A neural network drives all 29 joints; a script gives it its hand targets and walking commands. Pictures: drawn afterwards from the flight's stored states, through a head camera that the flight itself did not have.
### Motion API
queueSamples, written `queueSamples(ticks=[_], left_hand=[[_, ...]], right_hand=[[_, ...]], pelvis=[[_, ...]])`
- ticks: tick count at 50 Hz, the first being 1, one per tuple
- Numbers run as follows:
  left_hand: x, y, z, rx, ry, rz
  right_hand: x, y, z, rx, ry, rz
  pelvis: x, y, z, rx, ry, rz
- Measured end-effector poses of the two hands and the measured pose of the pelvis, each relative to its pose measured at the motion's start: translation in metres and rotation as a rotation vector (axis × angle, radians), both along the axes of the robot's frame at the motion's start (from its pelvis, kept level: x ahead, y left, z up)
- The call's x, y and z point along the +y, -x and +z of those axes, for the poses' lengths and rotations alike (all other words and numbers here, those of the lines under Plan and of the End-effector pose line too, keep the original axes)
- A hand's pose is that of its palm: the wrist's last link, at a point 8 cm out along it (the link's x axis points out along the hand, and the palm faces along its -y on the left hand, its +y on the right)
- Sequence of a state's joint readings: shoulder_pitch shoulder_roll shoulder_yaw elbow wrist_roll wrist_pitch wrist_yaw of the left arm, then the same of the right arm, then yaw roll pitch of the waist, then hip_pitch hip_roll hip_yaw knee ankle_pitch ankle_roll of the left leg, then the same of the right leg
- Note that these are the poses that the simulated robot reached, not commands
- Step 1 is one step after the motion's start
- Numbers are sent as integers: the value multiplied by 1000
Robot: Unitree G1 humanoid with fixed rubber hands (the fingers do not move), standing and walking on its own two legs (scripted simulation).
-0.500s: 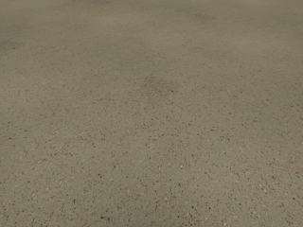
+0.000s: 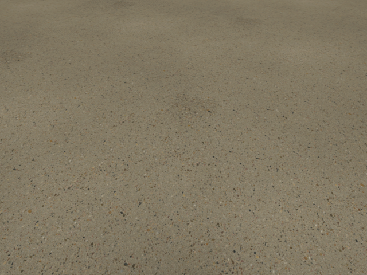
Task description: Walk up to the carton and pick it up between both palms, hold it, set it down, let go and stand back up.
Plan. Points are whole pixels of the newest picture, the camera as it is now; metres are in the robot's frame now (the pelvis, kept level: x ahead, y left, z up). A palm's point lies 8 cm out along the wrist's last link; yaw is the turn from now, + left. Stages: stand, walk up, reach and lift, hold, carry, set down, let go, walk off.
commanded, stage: stand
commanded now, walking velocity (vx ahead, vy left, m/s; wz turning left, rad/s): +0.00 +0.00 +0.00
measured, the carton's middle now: out of the picture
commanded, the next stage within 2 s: walk up in 0.90 s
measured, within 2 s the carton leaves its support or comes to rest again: neither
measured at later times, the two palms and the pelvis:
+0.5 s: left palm out of the picture -0.04 +0.20 -0.15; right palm out of the picture -0.03 -0.19 -0.15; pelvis -0.01 +0.00 +0.00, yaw +0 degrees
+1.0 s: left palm out of the picture -0.03 +0.20 -0.15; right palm out of the picture -0.03 -0.18 -0.15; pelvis +0.00 +0.01 +0.00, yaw +0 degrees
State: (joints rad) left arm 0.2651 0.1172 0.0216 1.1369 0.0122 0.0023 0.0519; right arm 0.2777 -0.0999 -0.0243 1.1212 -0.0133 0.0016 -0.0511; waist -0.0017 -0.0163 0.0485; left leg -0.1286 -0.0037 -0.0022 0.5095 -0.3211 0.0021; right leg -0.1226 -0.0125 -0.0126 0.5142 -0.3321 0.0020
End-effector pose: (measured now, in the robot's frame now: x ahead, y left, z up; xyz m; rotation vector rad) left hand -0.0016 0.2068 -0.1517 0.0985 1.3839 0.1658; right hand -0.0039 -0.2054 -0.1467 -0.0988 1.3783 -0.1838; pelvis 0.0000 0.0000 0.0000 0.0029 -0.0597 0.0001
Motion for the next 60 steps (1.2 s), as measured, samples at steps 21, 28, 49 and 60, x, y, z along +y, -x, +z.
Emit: queueSamples(ticks=[21, 28, 49, 60], left_hand=[[-12, 37, 0, 93, 33, 18], [-11, 40, 1, 101, 29, 15], [-9, 25, 2, 101, 32, 1], [22, -5, -3, 58, -38, -62]], right_hand=[[10, 20, 1, 65, -20, 6], [15, 25, -1, 80, -30, 0], [22, 27, 0, 93, -43, -19], [-9, -3, -3, 12, 54, -36]], pelvis=[[3, 5, 3, -8, -1, -1], [4, 6, 3, -5, -1, -1], [7, -3, 4, 25, 0, -2], [7, 4, -5, 32, -7, -59]])
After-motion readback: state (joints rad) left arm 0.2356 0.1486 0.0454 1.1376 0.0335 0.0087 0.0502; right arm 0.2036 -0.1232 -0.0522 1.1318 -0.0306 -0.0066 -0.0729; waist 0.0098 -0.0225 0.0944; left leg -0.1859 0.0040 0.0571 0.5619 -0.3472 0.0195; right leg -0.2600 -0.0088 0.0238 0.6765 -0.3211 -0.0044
